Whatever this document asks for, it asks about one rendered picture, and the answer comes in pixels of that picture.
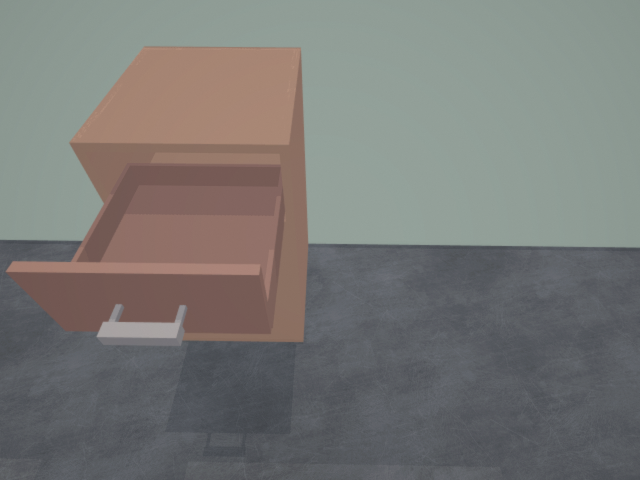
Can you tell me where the drawer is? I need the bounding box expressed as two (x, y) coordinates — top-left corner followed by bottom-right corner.
(6, 163), (285, 334)

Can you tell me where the handle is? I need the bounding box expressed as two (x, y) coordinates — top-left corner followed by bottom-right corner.
(97, 304), (187, 346)

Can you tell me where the cabinet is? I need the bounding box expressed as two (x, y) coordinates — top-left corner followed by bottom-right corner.
(69, 46), (308, 342)

